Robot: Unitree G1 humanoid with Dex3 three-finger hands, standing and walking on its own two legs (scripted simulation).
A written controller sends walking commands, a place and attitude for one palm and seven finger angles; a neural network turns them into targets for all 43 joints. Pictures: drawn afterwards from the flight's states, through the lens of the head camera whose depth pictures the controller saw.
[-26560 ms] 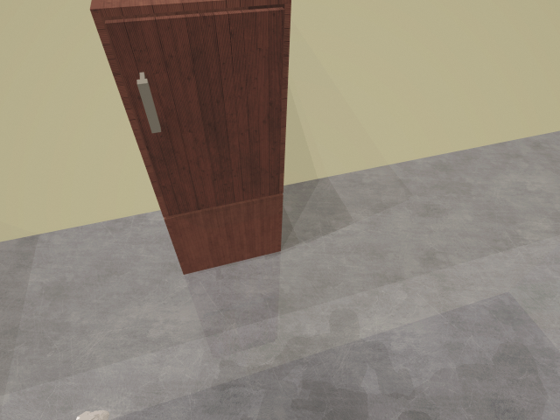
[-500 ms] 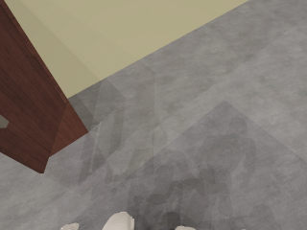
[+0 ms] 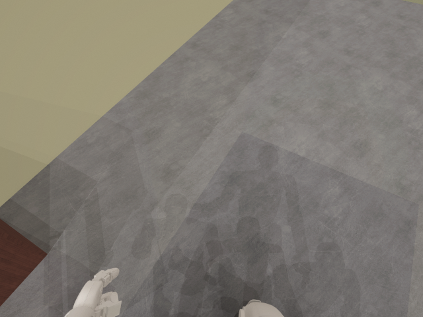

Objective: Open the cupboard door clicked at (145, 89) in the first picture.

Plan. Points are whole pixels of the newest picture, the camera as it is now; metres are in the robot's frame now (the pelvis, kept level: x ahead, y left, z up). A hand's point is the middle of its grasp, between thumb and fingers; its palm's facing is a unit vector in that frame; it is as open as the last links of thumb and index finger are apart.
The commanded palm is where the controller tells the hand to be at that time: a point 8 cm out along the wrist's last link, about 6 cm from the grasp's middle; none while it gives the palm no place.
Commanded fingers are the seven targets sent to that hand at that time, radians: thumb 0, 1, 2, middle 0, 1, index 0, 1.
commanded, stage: walk to a spot facing it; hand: left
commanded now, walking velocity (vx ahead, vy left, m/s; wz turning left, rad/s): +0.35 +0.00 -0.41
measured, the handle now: out of the picture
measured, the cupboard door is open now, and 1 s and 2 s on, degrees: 50 50 50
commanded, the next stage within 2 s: turn to face it in 1.04 s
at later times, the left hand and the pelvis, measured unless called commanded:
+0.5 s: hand (143, 231) +0.31 +0.18 -0.15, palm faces -0.18 -0.97 -0.17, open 7.4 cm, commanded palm none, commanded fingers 0.00 0.90 0.90 -0.20 -0.30 -0.20 -0.30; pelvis +0.22 +0.00 +0.03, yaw -13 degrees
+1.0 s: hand (191, 165) +0.52 +0.07 -0.16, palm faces -0.26 -0.95 -0.17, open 7.3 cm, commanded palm none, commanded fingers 0.00 0.90 0.90 -0.20 -0.30 -0.20 -0.30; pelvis +0.46 -0.10 +0.02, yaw -18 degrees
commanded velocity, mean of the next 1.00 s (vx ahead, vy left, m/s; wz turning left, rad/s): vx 0.36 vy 0.00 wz -0.24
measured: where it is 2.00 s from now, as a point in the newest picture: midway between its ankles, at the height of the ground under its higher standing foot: (260, 205)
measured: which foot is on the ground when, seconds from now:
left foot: up 0.00-0.30, down 0.32-0.66, up 0.68-1.00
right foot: down 0.00-0.32, up 0.34-0.64, down 0.66-1.00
